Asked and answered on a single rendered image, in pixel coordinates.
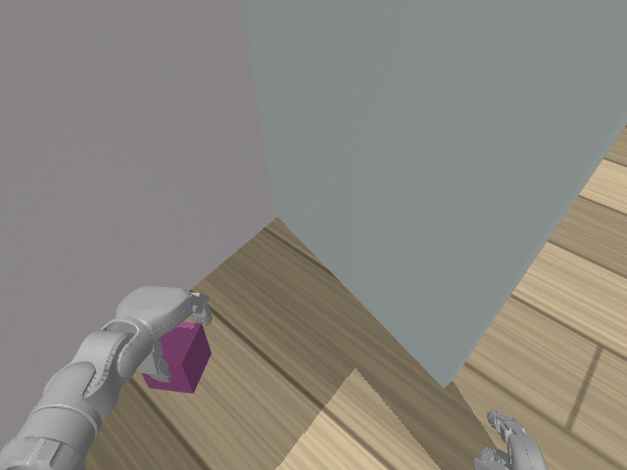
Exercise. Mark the left robot arm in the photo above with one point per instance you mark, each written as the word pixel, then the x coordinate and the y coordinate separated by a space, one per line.
pixel 61 428

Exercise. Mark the right robot hand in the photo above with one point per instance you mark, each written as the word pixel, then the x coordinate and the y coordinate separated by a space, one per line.
pixel 523 453

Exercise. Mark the cube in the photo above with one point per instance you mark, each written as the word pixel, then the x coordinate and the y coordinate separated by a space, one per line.
pixel 187 352

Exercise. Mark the left robot hand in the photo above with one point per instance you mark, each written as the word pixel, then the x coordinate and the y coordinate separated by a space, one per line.
pixel 161 309

